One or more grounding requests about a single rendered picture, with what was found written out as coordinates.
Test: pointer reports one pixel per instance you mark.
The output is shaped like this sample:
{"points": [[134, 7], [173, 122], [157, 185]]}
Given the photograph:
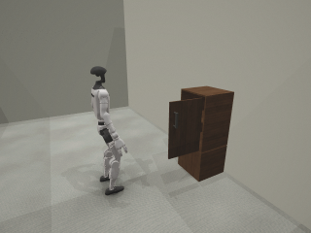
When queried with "right robot shin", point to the right robot shin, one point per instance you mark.
{"points": [[114, 170]]}

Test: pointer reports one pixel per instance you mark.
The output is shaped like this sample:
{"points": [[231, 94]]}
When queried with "right robot hand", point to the right robot hand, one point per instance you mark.
{"points": [[119, 143]]}

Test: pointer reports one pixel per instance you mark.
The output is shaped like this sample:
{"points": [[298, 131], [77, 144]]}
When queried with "cupboard door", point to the cupboard door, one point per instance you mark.
{"points": [[186, 138]]}

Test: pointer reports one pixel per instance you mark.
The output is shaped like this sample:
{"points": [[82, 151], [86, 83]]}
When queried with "humanoid robot torso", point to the humanoid robot torso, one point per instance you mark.
{"points": [[96, 107]]}

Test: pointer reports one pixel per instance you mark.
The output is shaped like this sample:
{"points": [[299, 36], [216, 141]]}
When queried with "right robot forearm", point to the right robot forearm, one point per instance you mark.
{"points": [[108, 123]]}

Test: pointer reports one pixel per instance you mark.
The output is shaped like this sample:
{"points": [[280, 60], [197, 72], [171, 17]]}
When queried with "right robot upper arm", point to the right robot upper arm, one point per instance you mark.
{"points": [[103, 96]]}

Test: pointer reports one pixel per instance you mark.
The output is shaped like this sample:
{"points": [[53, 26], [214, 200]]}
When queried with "handle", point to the handle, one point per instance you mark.
{"points": [[176, 119]]}

